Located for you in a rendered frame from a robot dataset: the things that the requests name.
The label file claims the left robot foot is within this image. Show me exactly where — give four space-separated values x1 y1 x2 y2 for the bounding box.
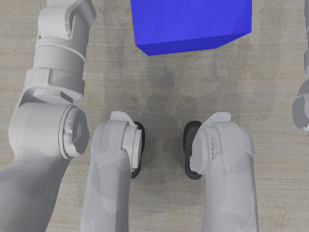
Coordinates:
130 121 145 179

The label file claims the left robot forearm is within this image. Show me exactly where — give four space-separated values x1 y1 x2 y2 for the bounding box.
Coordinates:
8 0 97 147

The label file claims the right robot foot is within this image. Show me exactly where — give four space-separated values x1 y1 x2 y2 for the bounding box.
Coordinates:
183 121 202 180

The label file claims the robot left upper arm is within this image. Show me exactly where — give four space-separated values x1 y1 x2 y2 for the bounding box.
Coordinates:
0 101 90 232

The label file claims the robot foot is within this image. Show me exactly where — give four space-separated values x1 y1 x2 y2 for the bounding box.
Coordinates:
183 121 202 180
130 121 145 179

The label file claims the carton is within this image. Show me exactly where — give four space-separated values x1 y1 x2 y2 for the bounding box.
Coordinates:
130 0 252 56

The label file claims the robot right upper arm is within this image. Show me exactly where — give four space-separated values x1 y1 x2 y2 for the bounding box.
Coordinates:
292 78 309 132

